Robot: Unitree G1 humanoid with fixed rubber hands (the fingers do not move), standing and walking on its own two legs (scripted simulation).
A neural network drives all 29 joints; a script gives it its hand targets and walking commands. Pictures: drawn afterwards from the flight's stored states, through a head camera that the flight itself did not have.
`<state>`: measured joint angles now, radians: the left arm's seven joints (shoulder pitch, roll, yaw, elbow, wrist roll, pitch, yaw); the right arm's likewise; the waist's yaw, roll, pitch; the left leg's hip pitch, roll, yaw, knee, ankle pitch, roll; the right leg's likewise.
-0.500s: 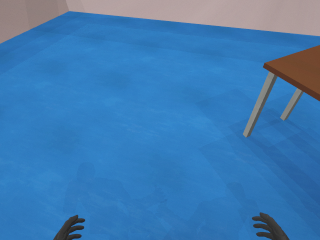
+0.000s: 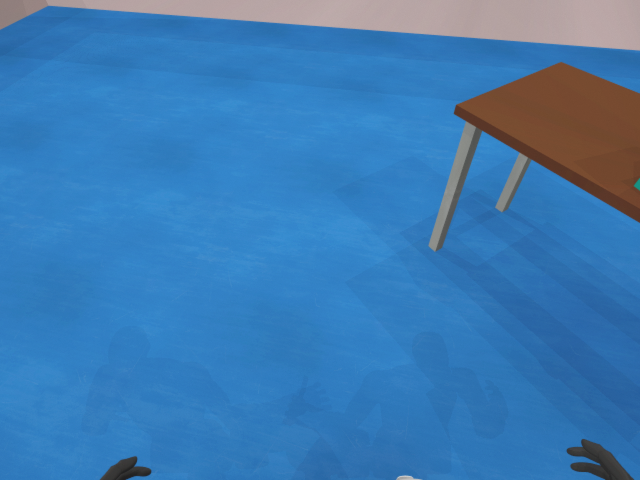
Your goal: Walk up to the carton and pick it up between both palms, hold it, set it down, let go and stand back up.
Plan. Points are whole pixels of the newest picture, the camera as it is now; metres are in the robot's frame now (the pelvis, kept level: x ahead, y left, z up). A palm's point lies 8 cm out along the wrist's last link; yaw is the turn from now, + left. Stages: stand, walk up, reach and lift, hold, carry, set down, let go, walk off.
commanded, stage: walk up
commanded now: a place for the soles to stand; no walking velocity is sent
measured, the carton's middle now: out of the picture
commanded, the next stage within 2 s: none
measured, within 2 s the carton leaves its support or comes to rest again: neither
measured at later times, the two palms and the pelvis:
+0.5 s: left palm (183, 436) +0.22 +0.20 -0.08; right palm out of the picture +0.12 -0.43 -0.06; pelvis +0.08 -0.07 +0.00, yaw -16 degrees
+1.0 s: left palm (260, 330) +0.37 +0.11 -0.08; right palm out of the picture +0.08 -0.45 -0.05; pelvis +0.16 -0.12 +0.01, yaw -24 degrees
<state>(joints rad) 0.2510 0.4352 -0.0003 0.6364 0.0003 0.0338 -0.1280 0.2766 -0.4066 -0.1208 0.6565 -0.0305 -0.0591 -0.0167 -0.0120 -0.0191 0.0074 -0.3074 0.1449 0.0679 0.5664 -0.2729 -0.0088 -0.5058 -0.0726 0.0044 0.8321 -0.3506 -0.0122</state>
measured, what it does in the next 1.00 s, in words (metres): walks ahead, turning right: right foot, then left foot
